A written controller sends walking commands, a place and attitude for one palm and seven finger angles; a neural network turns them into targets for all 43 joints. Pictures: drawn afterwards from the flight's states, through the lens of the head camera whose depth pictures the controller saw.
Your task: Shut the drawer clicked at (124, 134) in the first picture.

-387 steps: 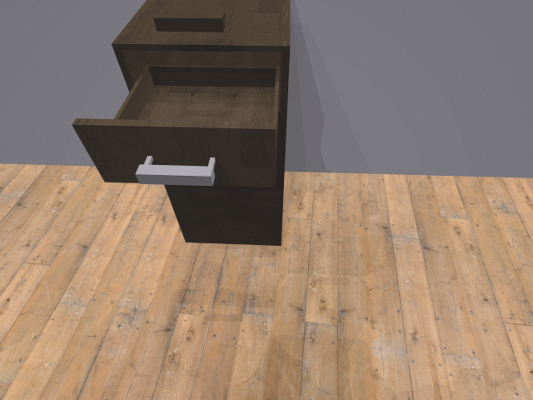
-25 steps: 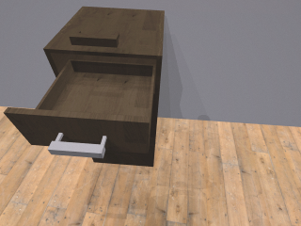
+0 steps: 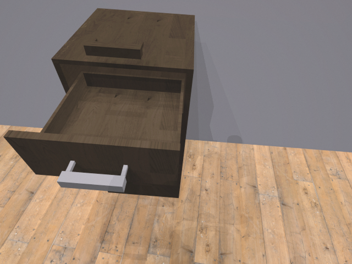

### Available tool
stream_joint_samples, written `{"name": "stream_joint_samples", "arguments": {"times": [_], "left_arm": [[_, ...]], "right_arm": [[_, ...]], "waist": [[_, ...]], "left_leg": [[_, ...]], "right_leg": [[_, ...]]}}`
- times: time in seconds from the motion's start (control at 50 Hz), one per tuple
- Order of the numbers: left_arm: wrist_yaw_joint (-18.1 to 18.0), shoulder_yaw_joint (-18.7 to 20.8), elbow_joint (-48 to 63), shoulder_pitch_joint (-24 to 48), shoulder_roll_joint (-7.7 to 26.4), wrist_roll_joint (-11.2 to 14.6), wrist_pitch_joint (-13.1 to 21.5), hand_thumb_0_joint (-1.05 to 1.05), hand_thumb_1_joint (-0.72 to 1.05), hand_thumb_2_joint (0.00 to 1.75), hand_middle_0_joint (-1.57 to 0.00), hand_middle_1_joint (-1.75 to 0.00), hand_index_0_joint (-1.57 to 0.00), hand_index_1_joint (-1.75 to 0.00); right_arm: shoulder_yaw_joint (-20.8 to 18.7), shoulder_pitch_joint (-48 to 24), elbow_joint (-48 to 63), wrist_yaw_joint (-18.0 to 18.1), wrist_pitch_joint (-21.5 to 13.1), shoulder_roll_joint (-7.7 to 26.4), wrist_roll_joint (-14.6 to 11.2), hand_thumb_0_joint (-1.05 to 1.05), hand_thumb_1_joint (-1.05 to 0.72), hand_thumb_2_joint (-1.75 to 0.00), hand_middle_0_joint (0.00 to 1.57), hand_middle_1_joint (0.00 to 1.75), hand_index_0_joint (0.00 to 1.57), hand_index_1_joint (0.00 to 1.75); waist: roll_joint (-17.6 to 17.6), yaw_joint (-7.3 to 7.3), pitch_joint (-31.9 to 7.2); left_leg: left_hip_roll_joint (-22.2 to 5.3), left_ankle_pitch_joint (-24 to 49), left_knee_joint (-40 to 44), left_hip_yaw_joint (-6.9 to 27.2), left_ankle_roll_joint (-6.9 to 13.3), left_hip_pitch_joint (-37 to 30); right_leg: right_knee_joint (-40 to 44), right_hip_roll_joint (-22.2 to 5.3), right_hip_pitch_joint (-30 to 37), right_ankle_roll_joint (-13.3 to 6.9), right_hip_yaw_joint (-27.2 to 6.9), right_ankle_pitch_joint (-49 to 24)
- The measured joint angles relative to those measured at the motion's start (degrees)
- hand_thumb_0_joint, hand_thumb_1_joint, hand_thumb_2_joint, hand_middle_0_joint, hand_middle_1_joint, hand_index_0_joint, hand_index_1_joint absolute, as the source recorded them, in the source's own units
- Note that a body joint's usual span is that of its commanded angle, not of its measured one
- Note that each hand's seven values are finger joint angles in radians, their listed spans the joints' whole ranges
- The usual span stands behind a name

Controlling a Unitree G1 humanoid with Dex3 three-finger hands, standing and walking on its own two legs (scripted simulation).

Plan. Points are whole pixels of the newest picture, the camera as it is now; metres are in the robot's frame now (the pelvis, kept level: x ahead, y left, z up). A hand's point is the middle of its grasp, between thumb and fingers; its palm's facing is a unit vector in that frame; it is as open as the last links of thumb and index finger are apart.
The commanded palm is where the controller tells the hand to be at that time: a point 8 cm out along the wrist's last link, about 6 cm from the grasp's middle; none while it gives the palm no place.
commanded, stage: raise the hand and make a fist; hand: left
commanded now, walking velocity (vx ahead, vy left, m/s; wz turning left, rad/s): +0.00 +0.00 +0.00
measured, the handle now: (95, 173) +0.31 +0.21 +0.02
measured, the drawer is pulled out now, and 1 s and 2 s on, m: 0.30 0.29 0.29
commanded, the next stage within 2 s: bring the fist close to the handle in 2.00 s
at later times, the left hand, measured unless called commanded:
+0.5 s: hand out of the picture +0.13 +0.14 -0.04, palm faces +0.05 -1.00 +0.02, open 6.4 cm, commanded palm +0.10 +0.21 -0.02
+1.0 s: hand (84, 236) +0.16 +0.19 +0.04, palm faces +0.11 -0.99 -0.12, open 3.6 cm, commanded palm +0.10 +0.23 +0.05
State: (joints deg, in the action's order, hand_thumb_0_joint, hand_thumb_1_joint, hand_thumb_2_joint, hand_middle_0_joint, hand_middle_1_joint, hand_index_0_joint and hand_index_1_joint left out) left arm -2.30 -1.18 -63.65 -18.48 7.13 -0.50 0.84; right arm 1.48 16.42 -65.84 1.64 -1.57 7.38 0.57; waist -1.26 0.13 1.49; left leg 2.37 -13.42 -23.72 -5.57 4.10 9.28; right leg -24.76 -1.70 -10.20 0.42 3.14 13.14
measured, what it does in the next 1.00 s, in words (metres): stands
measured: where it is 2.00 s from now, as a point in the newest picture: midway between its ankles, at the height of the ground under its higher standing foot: outside the picture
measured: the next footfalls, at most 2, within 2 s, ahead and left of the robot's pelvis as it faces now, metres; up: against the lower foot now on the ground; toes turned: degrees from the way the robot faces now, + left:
none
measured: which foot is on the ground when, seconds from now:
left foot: down 0.00-1.00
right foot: down 0.00-1.00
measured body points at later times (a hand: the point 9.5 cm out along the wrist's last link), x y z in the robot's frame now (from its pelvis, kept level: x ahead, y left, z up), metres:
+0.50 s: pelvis -0.01 -0.02 -0.05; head +0.01 +0.00 +0.40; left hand +0.12 +0.19 -0.04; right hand +0.21 -0.27 -0.08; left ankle +0.00 +0.07 -0.74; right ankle +0.01 -0.11 -0.74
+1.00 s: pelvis +0.01 -0.04 -0.04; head +0.03 -0.05 +0.41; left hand +0.15 +0.24 +0.05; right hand +0.18 -0.28 -0.13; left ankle +0.00 +0.07 -0.74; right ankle +0.00 -0.11 -0.74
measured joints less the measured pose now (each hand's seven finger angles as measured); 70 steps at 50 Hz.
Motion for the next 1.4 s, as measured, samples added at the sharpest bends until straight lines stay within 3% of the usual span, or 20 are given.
{"name": "stream_joint_samples", "arguments": {"times": [0.12,0.14,0.16,0.2,0.24,0.28,0.32,0.38,0.42,0.48,0.54,0.62,0.7,0.78,0.84,0.94,1.0,1.14,1.28,1.4], "left_arm": [[-0.4,-0.1,-0.2,0.0,0.0,-0.2,0.1,0.01,0.91,0.90,-0.20,-0.30,-0.20,-0.30],[-0.9,0.0,8.9,-2.8,0.3,1.7,-4.2,0.02,0.92,0.90,-0.20,-0.30,-0.20,-0.30],[-2.1,0.5,19.8,-6.5,1.4,2.9,-7.5,0.04,0.95,0.90,-0.21,-0.31,-0.20,-0.30],[-4.8,0.7,35.6,-11.4,4.2,4.8,-5.4,0.06,0.97,0.90,-0.22,-0.32,-0.21,-0.31],[-6.4,0.6,47.4,-12.2,5.6,7.1,-4.0,0.06,0.98,0.90,-0.23,-0.33,-0.23,-0.33],[-6.1,0.2,55.5,-10.4,4.8,8.1,-0.9,0.06,0.97,0.90,-0.25,-0.36,-0.24,-0.35],[-4.3,0.2,60.5,-7.8,3.0,8.6,4.3,0.05,0.96,0.90,-0.27,-0.38,-0.27,-0.38],[0.6,3.4,58.7,-7.7,-0.6,11.4,11.3,0.02,0.94,0.90,-0.32,-0.44,-0.25,-0.42],[6.5,4.0,57.3,-10.4,-1.1,12.2,17.2,0.02,0.93,0.90,-0.35,-0.47,-0.27,-0.45],[12.6,3.2,59.9,-15.9,0.8,10.4,23.6,0.01,0.92,0.90,-0.41,-0.53,-0.34,-0.51],[13.9,4.2,65.9,-20.5,4.6,10.0,28.3,0.02,0.91,0.90,-0.47,-0.60,-0.42,-0.58],[14.7,9.0,71.8,-20.1,6.1,14.1,31.4,0.02,0.90,0.90,-0.56,-0.68,-0.53,-0.67],[19.8,10.8,71.9,-14.6,5.2,17.9,28.1,0.02,0.90,0.90,-0.63,-0.77,-0.62,-0.76],[25.1,9.4,69.8,-10.7,6.8,17.2,18.6,0.02,0.90,0.90,-0.71,-0.86,-0.70,-0.85],[24.9,10.6,70.5,-11.4,8.0,17.6,13.9,0.02,0.90,0.90,-0.77,-0.92,-0.77,-0.92],[20.9,16.4,74.0,-15.6,7.8,20.0,15.3,0.02,0.90,0.90,-0.87,-1.03,-0.87,-1.03],[21.0,18.3,74.4,-17.0,7.9,20.4,16.9,0.02,0.90,0.90,-0.93,-1.09,-0.93,-1.09],[24.4,13.9,76.2,-19.6,7.6,20.4,15.6,0.02,0.90,0.90,-1.07,-1.25,-1.06,-1.24],[19.7,13.3,83.3,-20.0,7.8,18.9,15.2,0.02,0.90,0.90,-1.21,-1.40,-1.21,-1.39],[19.2,12.3,85.5,-18.1,7.6,18.0,9.4,0.02,0.90,0.90,-1.32,-1.52,-1.32,-1.51]], "right_arm": [[0.2,0.2,0.1,-0.1,0.2,0.0,-0.1,0.01,-0.91,-0.90,0.19,0.30,0.20,0.30],[0.4,1.3,3.0,0.1,0.1,0.4,-0.4,0.02,-0.92,-0.90,0.20,0.30,0.20,0.30],[0.7,3.0,5.8,0.8,-2.1,0.9,-0.9,0.03,-0.92,-0.90,0.20,0.30,0.20,0.30],[0.5,5.5,9.5,1.5,-8.3,2.2,-1.8,0.03,-0.93,-0.90,0.20,0.30,0.20,0.30],[0.1,6.3,13.2,1.5,-12.2,4.0,-2.8,0.03,-0.93,-0.90,0.20,0.30,0.20,0.30],[-0.4,5.3,16.3,1.6,-14.9,6.7,-2.8,0.03,-0.92,-0.90,0.20,0.30,0.20,0.30],[-1.2,3.1,19.3,1.1,-16.0,8.4,-2.1,0.03,-0.92,-0.90,0.20,0.30,0.20,0.30],[-2.3,-1.3,24.3,-0.5,-15.9,8.0,-1.7,0.02,-0.91,-0.90,0.20,0.30,0.20,0.30],[-3.0,-3.4,28.0,-1.7,-15.4,7.1,-1.5,0.02,-0.91,-0.90,0.20,0.30,0.20,0.30],[-4.0,-5.0,33.1,-2.7,-15.3,7.1,-0.9,0.02,-0.91,-0.90,0.20,0.30,0.20,0.30],[-4.8,-6.9,35.8,-2.7,-14.8,7.9,-0.7,0.02,-0.90,-0.90,0.19,0.30,0.20,0.30],[-4.0,-9.5,36.6,-1.8,-13.8,7.9,-1.5,0.02,-0.90,-0.90,0.19,0.30,0.20,0.30],[-1.2,-9.7,36.4,-0.5,-13.1,6.5,-2.9,0.02,-0.90,-0.90,0.19,0.30,0.20,0.30],[1.3,-6.9,36.0,1.0,-12.2,4.5,-3.7,0.02,-0.90,-0.90,0.20,0.30,0.20,0.30],[1.4,-4.5,34.9,1.6,-11.4,3.6,-3.6,0.02,-0.90,-0.90,0.20,0.30,0.20,0.30],[-0.8,-1.0,32.4,1.9,-11.5,4.0,-3.7,0.02,-0.90,-0.90,0.20,0.30,0.20,0.30],[-1.9,-0.3,31.5,2.0,-12.5,5.9,-4.1,0.02,-0.90,-0.90,0.20,0.30,0.20,0.30],[-2.8,-1.5,32.1,2.3,-16.9,8.5,-4.6,0.02,-0.90,-0.90,0.19,0.30,0.20,0.30],[-1.5,-3.8,33.5,1.4,-19.0,6.3,-4.4,0.02,-0.90,-0.90,0.19,0.30,0.20,0.30],[1.4,-5.0,34.2,1.2,-19.2,5.1,-4.6,0.02,-0.90,-0.90,0.20,0.30,0.20,0.30]], "waist": [[0.5,-0.07,-0.1],[0.6,-0.42,0.3],[0.3,-0.18,0.3],[-0.2,0.01,-1.4],[0.5,-0.81,-2.6],[3.1,-1.86,-3.6],[4.9,-2.65,-5.6],[3.6,-2.84,-8.1],[1.1,-2.20,-8.5],[-1.7,-0.44,-8.6],[-1.3,1.40,-8.6],[1.9,2.61,-8.3],[4.1,2.88,-8.1],[4.2,2.00,-7.8],[3.7,0.60,-7.8],[3.0,-0.28,-8.0],[3.3,-0.07,-7.9],[4.0,0.70,-7.2],[3.5,1.74,-7.6],[4.7,2.91,-7.8]], "left_leg": [[-0.1,-0.5,-0.7,0.0,0.2,0.3],[-0.1,-0.9,-1.7,0.2,0.1,0.9],[0.2,-1.1,-1.9,-0.1,0.1,0.9],[1.4,-1.1,-1.7,-0.5,-0.2,1.6],[2.6,-1.4,-3.1,0.0,0.0,2.9],[2.6,-2.6,-6.4,1.2,0.5,5.1],[2.0,-4.2,-10.1,1.7,0.4,8.6],[0.7,-6.7,-16.1,0.9,-0.3,15.0],[-0.3,-8.4,-20.1,0.6,-0.7,19.0],[-1.5,-11.1,-26.4,1.5,-1.4,24.6],[-2.4,-13.4,-31.9,3.2,-2.1,28.5],[-2.7,-15.0,-36.1,5.6,-2.7,31.4],[-2.7,-14.6,-36.4,6.6,-3.2,32.5],[-2.8,-13.4,-33.3,6.0,-3.4,30.9],[-3.0,-12.7,-30.6,5.3,-3.5,28.5],[-3.2,-12.2,-27.0,4.4,-3.6,24.4],[-3.1,-11.9,-26.1,4.4,-3.3,23.4],[-2.5,-11.1,-24.3,4.0,-2.1,21.5],[-2.0,-10.7,-23.2,3.9,-1.5,18.4],[-1.4,-10.2,-21.6,4.0,-0.8,15.4]], "right_leg": [[0.1,0.0,0.1,0.3,0.0,0.1],[-0.6,0.0,-0.2,0.3,0.2,0.3],[-2.3,-0.3,-1.1,-0.3,-0.1,1.2],[-6.6,-1.1,-3.7,-1.3,-0.9,4.4],[-8.6,-1.4,-5.3,-1.5,-1.0,4.7],[-9.9,-1.5,-6.1,-0.8,0.0,5.0],[-11.5,-1.0,-8.6,-0.4,0.6,5.7],[-16.8,-0.1,-15.1,-1.0,0.0,7.6],[-20.6,0.7,-19.1,-1.8,-0.2,9.1],[-25.9,1.6,-24.0,-2.9,0.8,11.4],[-29.6,2.2,-26.7,-3.8,2.7,13.4],[-32.3,2.4,-28.2,-4.5,5.1,14.9],[-32.2,2.5,-28.9,-4.6,6.0,14.8],[-29.9,2.6,-27.9,-4.5,5.4,13.8],[-27.7,3.0,-26.0,-4.6,4.6,13.1],[-24.4,3.4,-22.4,-4.5,3.6,12.3],[-23.2,3.3,-21.2,-4.0,3.5,11.9],[-20.7,2.9,-19.1,-3.1,3.1,10.5],[-19.2,2.5,-15.7,-2.6,3.0,9.9],[-17.3,2.1,-12.4,-1.9,3.1,9.1]]}}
